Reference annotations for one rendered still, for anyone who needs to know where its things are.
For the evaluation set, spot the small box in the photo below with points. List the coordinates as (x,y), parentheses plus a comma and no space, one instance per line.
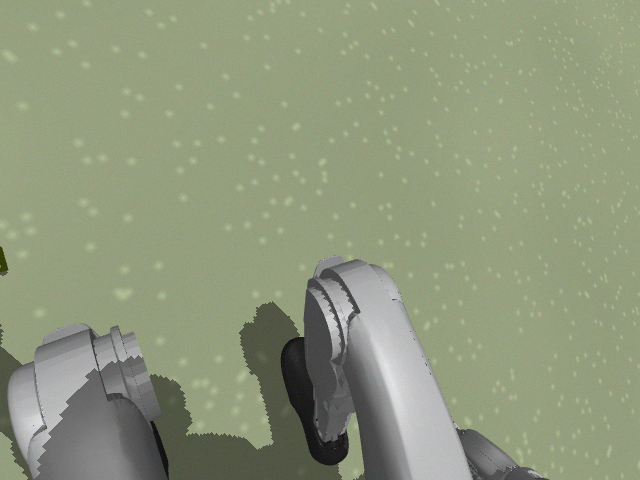
(3,264)

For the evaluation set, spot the left robot foot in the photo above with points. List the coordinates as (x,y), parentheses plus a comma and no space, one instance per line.
(160,448)

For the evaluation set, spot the right robot hand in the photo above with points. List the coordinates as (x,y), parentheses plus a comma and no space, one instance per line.
(485,459)

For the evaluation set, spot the right robot foot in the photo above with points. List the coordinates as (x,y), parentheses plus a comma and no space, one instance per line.
(300,391)

